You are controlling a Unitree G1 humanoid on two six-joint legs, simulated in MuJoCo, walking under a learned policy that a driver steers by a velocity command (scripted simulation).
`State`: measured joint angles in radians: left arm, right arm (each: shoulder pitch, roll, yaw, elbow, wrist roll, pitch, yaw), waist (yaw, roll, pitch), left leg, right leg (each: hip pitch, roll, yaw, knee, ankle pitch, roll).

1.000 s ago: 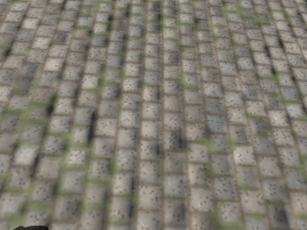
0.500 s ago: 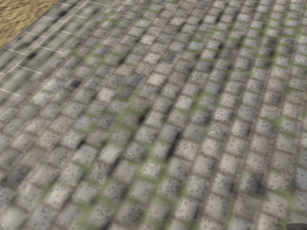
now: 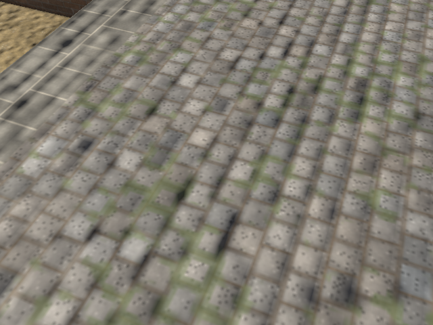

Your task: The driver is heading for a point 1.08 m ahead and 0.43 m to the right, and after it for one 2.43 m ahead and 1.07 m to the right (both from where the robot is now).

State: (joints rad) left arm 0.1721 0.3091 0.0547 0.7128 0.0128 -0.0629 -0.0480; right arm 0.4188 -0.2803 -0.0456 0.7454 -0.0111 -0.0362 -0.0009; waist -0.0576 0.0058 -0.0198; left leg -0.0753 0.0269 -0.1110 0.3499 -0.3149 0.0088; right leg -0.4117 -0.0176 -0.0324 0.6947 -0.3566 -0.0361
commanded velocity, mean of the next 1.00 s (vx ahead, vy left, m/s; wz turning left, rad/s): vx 0.92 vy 0.00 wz -0.46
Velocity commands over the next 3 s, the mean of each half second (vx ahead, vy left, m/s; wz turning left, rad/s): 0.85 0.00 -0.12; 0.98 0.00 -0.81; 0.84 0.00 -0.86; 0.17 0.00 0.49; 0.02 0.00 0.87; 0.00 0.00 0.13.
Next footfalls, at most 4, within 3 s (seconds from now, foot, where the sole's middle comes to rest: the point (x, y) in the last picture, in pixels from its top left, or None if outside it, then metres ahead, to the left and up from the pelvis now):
0.06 right None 0.10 -0.12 -0.78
0.52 left None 0.52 0.09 -0.78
1.00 right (269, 227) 0.86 -0.21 -0.78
1.42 left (295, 140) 1.29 -0.38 -0.78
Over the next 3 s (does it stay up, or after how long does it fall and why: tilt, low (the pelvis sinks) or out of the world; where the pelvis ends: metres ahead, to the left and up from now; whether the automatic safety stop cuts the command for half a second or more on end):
stays up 1.23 -0.45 -0.01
